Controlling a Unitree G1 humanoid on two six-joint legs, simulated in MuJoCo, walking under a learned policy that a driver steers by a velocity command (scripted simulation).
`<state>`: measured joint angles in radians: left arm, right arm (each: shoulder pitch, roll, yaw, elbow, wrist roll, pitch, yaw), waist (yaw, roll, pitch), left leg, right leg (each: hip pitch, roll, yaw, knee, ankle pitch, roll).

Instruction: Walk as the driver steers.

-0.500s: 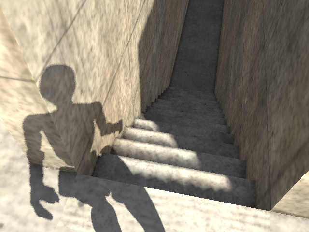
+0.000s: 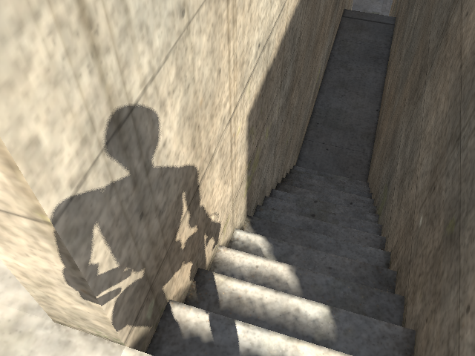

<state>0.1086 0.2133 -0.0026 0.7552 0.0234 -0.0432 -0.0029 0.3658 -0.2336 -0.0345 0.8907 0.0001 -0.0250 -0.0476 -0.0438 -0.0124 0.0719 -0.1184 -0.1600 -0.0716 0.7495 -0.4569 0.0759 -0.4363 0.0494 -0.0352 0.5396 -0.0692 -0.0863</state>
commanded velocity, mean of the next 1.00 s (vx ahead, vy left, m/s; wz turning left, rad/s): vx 0.03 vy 0.00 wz -0.47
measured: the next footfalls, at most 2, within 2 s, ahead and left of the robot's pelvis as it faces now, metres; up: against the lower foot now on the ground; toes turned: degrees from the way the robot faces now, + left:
left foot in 0.46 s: +0.09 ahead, +0.11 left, +0.00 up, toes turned -18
right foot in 0.86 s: -0.04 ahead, -0.08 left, +0.00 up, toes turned -32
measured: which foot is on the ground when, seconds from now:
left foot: up 0.00-0.44, down 0.46-0.86, up 0.88-1.00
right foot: down 0.00-0.46, up 0.48-0.84, down 0.86-1.00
